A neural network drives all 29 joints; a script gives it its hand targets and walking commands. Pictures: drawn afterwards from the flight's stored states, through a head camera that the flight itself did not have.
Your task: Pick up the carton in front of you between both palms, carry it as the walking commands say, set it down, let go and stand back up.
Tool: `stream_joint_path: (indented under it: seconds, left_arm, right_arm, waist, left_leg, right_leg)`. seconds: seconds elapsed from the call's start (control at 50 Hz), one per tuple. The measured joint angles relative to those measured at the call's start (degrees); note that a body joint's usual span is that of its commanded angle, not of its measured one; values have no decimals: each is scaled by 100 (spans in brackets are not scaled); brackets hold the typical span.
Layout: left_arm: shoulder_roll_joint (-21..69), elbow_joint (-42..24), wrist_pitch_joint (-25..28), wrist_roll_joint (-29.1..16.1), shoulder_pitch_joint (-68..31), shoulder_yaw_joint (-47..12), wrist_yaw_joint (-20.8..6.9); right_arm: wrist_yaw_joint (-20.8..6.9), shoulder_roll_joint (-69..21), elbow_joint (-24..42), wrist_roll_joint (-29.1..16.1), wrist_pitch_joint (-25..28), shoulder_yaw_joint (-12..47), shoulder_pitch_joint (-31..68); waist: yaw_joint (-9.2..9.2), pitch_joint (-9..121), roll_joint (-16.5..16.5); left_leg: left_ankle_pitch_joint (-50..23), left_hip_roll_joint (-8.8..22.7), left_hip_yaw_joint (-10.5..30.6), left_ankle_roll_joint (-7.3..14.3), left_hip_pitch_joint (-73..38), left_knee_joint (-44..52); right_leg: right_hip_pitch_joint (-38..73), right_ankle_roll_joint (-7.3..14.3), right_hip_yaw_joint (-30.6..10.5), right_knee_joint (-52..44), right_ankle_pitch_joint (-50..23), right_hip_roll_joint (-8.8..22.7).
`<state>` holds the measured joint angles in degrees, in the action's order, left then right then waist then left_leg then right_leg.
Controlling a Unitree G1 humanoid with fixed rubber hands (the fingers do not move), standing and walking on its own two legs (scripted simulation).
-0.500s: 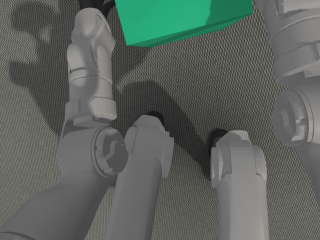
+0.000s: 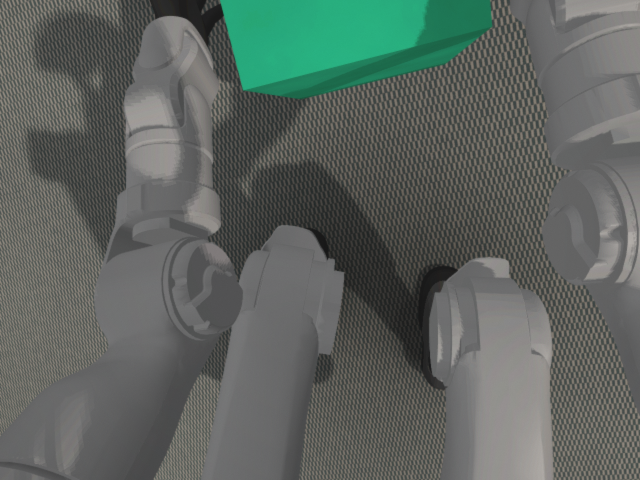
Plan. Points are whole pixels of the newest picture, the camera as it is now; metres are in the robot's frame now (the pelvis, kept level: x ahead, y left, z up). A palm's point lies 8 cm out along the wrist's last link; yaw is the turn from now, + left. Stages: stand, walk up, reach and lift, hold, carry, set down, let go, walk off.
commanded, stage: set down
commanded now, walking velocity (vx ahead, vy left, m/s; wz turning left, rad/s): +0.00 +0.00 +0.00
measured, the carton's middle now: out of the picture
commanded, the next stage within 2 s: let go in 1.96 s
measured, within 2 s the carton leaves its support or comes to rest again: neither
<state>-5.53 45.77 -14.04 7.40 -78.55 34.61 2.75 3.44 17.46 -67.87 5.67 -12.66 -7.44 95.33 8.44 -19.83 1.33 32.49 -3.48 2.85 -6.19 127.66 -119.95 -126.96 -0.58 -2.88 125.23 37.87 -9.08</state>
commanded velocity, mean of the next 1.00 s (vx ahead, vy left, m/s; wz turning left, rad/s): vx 0.00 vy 0.00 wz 0.00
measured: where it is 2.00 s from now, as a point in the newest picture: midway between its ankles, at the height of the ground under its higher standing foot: (368, 326)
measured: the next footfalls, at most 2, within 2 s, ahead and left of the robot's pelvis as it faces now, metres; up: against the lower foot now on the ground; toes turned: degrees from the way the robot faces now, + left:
none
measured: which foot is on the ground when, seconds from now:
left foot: down 0.00-1.00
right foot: down 0.00-1.00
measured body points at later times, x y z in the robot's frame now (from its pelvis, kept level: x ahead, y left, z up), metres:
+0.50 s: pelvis +0.01 +0.00 -0.01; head +0.39 -0.01 +0.22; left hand +0.53 +0.23 -0.18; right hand +0.61 -0.07 -0.19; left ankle +0.12 +0.14 -0.36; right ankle +0.08 -0.10 -0.36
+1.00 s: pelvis -0.01 +0.01 -0.02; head +0.37 +0.01 +0.20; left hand +0.52 +0.26 -0.19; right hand +0.62 -0.11 -0.18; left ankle +0.12 +0.13 -0.36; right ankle +0.08 -0.10 -0.36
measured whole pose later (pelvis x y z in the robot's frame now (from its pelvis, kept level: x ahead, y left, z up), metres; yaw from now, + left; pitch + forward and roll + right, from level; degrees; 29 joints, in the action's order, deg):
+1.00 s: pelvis -0.01 +0.01 -0.02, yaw +2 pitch +35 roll +4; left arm -15.9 58.7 -5.3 -12.0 -84.7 18.9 8.4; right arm 1.3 31.8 -66.4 -12.3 -9.1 10.0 98.8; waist 8.1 -27.2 -1.5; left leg 30.2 0.2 -2.1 -1.2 128.4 -123.4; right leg -126.7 0.4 -2.2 129.4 37.7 -2.9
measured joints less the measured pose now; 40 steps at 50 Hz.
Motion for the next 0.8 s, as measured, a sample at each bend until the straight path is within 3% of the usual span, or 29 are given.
stream_joint_path:
  seconds: [0.34, 0.58, 0.68, 0.8]
  left_arm:
    - [-63, 172, 120, 211, -68, 301, -407]
    - [-187, 470, 360, 358, -251, 486, -479]
    - [-377, 1160, 619, 138, -354, 192, -244]
    - [-872, 1758, 1077, -951, -512, -708, 217]
  right_arm:
    - [-326, -129, 276, 490, 141, -513, -165]
    - [-553, -81, 235, 662, 236, -580, -43]
    - [-436, 169, 8, 307, 309, -30, -76]
    - [-123, 980, 12, -943, 527, 1066, -194]
  waist:
    - [-50, -7, -93]
    - [-77, -191, -132]
    - [-78, -404, -207]
    - [-27, -722, -330]
  left_leg:
    - [135, 0, -72, -2, 36, -145]
    - [130, 21, -83, -17, -19, -203]
    - [109, 54, -125, 34, -65, -233]
    - [-7, 258, -311, 268, 0, -275]
  right_leg:
    - [-51, 94, 11, 204, 168, 126]
    - [-15, 138, 49, 274, 158, 192]
    - [53, 102, 44, 289, 156, 244]
    - [33, 120, 89, 315, 95, 443]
